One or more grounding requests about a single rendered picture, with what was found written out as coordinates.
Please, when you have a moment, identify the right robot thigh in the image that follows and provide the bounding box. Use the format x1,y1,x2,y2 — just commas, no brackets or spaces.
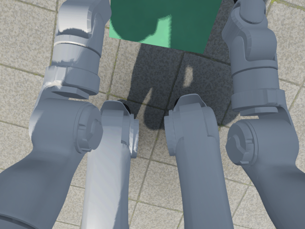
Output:
164,103,234,229

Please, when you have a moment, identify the carton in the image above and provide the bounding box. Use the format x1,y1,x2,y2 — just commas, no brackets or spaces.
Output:
109,0,222,54

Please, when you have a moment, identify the robot right upper arm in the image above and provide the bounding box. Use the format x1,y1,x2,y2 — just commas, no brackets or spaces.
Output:
225,118,305,229

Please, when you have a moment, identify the robot left upper arm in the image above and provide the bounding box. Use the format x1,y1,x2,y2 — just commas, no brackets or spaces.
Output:
0,98,103,229

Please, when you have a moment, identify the left robot forearm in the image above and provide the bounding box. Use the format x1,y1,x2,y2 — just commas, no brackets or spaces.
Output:
29,0,112,135

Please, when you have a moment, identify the robot left shin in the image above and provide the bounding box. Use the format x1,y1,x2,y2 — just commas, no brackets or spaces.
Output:
100,100,130,116

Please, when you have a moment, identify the right robot forearm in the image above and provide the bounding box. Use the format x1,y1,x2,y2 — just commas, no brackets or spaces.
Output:
222,0,299,146

